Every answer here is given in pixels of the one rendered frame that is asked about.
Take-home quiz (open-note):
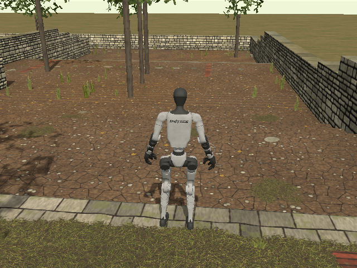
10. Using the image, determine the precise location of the left robot hand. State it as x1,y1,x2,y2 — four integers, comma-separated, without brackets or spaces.
144,152,157,165

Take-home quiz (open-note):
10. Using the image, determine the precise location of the right robot thigh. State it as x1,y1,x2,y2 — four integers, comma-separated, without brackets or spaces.
185,156,197,195

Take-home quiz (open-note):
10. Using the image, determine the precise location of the robot left forearm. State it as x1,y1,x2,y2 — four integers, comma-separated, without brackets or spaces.
146,133,157,155

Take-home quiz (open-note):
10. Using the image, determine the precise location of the robot right forearm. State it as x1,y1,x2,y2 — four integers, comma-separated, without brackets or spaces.
201,135,214,159

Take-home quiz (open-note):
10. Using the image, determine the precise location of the robot right upper arm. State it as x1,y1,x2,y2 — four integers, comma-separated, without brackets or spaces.
191,113,206,144

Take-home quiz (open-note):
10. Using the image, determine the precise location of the right robot hand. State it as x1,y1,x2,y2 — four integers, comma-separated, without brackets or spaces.
203,156,216,170

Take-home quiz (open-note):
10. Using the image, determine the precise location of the right robot foot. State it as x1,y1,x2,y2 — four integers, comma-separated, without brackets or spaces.
186,216,194,230

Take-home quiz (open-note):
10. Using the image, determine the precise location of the robot left upper arm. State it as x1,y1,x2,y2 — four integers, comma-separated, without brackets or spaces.
152,112,168,141

